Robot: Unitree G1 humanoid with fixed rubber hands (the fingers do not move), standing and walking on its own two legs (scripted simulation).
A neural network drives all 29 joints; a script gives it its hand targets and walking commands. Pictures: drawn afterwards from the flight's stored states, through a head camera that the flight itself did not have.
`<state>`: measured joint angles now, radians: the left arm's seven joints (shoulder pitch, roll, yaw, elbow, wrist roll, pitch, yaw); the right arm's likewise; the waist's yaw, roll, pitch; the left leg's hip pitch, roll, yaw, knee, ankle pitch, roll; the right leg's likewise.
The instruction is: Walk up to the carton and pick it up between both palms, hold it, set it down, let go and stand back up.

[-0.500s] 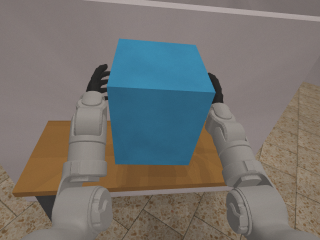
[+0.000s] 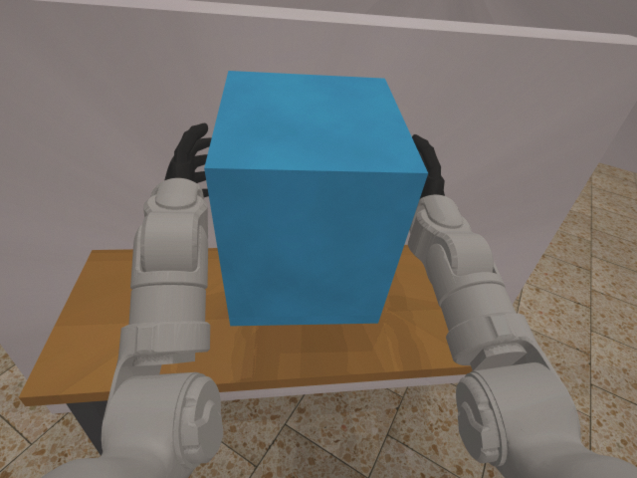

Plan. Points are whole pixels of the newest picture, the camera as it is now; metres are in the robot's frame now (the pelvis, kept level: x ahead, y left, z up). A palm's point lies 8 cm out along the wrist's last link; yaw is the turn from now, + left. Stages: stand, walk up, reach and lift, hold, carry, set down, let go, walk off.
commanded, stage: reach and lift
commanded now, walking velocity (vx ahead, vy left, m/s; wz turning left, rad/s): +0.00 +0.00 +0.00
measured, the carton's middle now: (306, 203) +0.41 -0.01 +0.19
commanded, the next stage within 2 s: hold in 0.26 s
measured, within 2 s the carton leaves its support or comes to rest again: neither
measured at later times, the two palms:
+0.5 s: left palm (185, 180) +0.37 +0.13 +0.25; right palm (435, 188) +0.37 -0.16 +0.24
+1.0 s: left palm (181, 167) +0.36 +0.13 +0.27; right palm (440, 176) +0.36 -0.16 +0.26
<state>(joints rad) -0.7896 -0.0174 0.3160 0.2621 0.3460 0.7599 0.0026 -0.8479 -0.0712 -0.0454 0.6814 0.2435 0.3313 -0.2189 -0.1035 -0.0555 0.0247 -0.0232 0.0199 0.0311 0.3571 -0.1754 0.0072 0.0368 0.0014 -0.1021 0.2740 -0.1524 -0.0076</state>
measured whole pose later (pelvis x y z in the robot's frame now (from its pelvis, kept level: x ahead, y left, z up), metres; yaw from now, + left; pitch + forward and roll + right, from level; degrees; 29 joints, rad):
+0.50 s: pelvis +0.00 -0.01 +0.00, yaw -1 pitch -9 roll -1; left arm -0.80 -0.02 0.34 0.21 0.33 0.82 0.00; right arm -0.88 -0.10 0.00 0.64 0.29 0.41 -0.25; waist -0.09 -0.04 0.01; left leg -0.03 0.03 0.04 0.35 -0.17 0.00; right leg 0.03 0.01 -0.09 0.28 -0.15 -0.02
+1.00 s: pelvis -0.01 -0.01 +0.00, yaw -1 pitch -9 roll -1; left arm -0.87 -0.01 0.37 0.27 0.35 0.87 -0.03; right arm -0.95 -0.09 -0.05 0.68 0.28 0.48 -0.25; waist -0.08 -0.03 -0.03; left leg -0.03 0.03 0.04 0.34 -0.15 0.00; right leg 0.00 0.01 -0.09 0.30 -0.15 -0.02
